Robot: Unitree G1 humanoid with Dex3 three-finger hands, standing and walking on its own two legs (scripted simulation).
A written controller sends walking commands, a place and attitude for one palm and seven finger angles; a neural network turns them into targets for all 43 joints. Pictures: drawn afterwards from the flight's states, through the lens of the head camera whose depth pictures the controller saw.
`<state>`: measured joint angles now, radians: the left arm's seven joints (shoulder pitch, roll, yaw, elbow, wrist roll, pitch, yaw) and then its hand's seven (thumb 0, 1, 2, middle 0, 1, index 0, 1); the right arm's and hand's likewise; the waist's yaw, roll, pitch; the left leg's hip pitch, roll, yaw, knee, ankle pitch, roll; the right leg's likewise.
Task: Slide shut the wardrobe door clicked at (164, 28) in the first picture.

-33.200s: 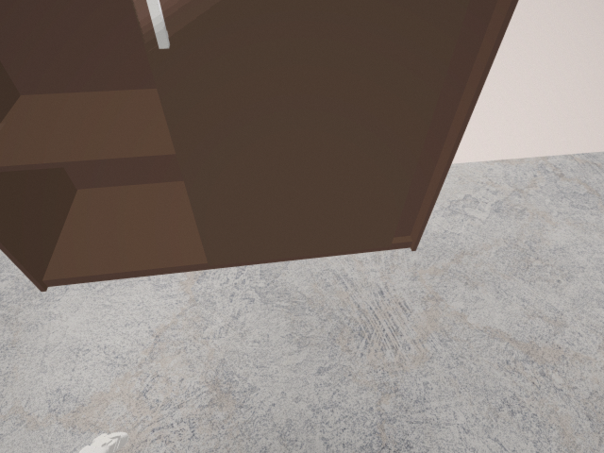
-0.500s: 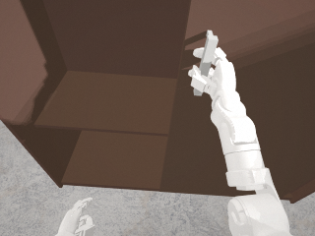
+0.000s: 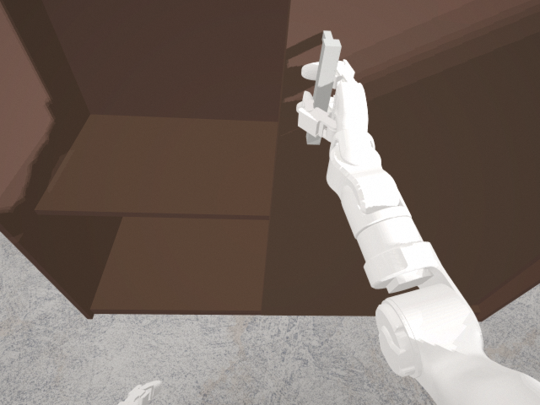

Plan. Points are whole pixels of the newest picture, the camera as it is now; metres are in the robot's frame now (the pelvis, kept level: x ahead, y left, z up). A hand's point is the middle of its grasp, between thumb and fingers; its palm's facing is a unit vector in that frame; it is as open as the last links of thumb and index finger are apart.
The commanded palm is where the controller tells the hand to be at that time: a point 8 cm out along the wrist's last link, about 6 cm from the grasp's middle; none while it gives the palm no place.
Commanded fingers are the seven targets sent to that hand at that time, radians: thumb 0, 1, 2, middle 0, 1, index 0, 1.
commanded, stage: tug the door sideways, standing still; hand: right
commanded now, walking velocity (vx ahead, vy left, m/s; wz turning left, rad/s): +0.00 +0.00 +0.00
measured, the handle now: (319, 90) +0.51 -0.03 +0.22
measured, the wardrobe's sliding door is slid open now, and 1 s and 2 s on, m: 0.62 0.62 0.44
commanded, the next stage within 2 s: step sideways, sliding the door along in 0.24 s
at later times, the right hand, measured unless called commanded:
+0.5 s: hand (308, 118) +0.45 -0.02 +0.21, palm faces -0.11 +0.99 -0.12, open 6.1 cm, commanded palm +0.44 -0.05 +0.22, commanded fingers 0.00 -0.90 -0.90 0.45 1.40 0.45 1.40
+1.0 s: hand (296, 119) +0.46 +0.00 +0.20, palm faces +0.05 +1.00 -0.07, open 6.3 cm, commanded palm +0.44 +0.02 +0.21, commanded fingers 0.00 -0.90 -0.90 0.45 1.40 0.45 1.40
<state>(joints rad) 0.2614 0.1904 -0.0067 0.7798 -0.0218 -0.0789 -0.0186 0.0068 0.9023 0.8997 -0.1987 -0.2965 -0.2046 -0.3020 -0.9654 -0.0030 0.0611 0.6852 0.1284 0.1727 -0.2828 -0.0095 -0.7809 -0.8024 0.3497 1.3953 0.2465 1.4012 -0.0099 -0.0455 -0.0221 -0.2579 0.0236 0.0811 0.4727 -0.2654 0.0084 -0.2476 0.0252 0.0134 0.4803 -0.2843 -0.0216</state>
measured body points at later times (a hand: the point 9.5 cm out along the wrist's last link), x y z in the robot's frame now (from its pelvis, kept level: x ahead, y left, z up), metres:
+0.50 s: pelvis -0.01 +0.00 -0.01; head +0.03 +0.03 +0.44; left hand +0.10 +0.24 -0.13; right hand +0.45 -0.07 +0.21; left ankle -0.02 +0.11 -0.74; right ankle -0.02 -0.10 -0.74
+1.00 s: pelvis +0.02 +0.11 -0.02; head +0.13 +0.11 +0.41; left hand +0.24 +0.32 -0.13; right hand +0.45 -0.05 +0.20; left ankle +0.07 +0.25 -0.69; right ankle +0.00 -0.06 -0.74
